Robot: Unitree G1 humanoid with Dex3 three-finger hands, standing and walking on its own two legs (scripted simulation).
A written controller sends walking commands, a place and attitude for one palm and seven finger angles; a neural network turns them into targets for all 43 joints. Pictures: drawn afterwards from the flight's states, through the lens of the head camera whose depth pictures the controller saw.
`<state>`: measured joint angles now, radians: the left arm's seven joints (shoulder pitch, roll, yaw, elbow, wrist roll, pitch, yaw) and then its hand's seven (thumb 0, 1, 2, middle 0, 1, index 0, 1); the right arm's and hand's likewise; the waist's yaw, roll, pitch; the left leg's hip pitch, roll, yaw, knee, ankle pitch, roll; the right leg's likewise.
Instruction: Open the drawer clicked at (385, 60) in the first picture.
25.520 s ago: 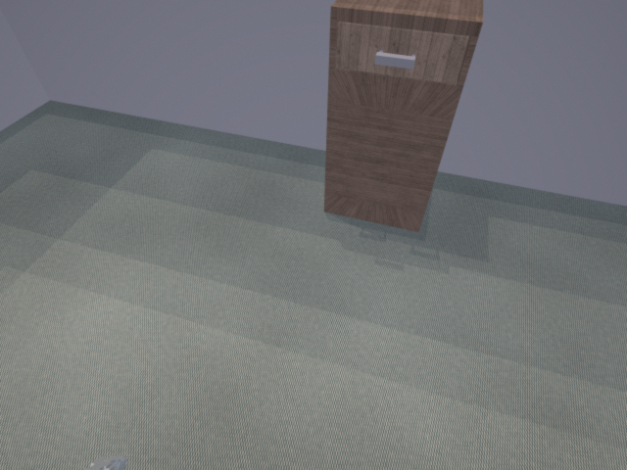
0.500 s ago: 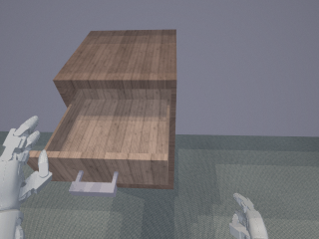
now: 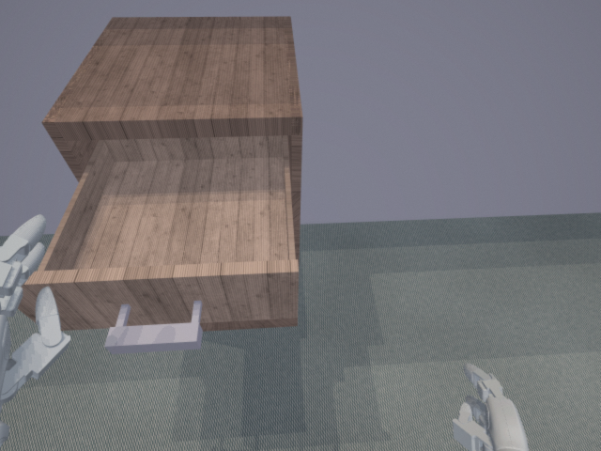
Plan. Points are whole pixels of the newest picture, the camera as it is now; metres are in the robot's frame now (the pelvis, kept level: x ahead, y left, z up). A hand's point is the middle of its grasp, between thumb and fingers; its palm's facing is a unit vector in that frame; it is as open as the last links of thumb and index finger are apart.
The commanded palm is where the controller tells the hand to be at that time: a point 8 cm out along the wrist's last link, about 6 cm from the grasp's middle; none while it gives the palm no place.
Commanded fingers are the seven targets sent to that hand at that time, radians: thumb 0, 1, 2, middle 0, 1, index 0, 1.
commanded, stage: step back with the hand held close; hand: left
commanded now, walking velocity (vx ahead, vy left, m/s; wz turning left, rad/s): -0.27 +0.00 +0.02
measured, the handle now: (158, 323) +0.29 +0.21 -0.01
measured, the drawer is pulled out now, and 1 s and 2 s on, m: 0.29 0.29 0.29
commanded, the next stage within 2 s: stop stepping back and stand still in 0.66 s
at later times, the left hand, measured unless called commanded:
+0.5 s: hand out of the picture +0.10 +0.23 +0.17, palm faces +0.43 -0.81 -0.40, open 7.5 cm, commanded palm +0.04 +0.27 +0.18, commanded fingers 0.00 0.90 0.90 -0.20 -0.30 -0.20 -0.30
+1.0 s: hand out of the picture -0.01 +0.22 +0.17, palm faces +0.36 -0.82 -0.45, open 7.4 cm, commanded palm -0.07 +0.27 +0.18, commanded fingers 0.00 0.90 0.90 -0.20 -0.30 -0.20 -0.30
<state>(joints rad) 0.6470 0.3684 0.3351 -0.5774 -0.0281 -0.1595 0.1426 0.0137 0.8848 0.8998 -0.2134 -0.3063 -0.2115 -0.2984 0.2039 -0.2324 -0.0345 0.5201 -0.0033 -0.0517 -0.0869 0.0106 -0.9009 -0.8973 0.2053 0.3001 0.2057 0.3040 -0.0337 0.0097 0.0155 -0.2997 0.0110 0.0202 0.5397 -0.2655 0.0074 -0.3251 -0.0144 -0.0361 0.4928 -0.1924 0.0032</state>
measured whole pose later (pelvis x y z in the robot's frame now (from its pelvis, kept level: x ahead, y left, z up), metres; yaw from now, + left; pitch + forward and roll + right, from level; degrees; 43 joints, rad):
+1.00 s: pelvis -0.20 -0.01 +0.00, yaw +0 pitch +0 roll +0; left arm 0.66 0.40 0.39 -0.63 -0.02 -0.21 0.17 0.01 0.88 0.90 -0.21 -0.31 -0.21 -0.30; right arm 0.24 -0.18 -0.01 0.58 0.01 -0.15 -0.05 0.01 -0.90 -0.90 0.20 0.30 0.20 0.30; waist -0.02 -0.06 0.00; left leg -0.27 0.02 0.01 0.50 -0.23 -0.01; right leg -0.37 0.01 -0.04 0.68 -0.38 0.01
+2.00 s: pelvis -0.23 +0.00 +0.01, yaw +0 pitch -1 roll -1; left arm 0.32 0.22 0.00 1.06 0.01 0.03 0.02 -0.01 0.97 0.90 -0.21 -0.30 -0.20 -0.30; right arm 0.29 -0.17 0.01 1.04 -0.01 0.03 -0.02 0.00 -0.92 -0.90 0.21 0.30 0.21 0.30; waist 0.01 -0.01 0.08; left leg -0.19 -0.01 0.02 0.44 -0.23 0.03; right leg -0.19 0.00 -0.06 0.40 -0.19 -0.01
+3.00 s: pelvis -0.22 -0.03 +0.01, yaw -1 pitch -2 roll +0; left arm 0.20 0.22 0.01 1.15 0.01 -0.01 0.02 0.00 0.90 0.90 -0.20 -0.30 -0.20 -0.30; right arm 0.22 -0.21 -0.01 1.13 -0.01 0.01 -0.02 0.00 -0.90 -0.90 0.20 0.30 0.20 0.30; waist -0.01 0.02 0.07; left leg -0.12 0.01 0.04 0.34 -0.19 0.00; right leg -0.14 0.03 -0.04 0.34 -0.16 -0.04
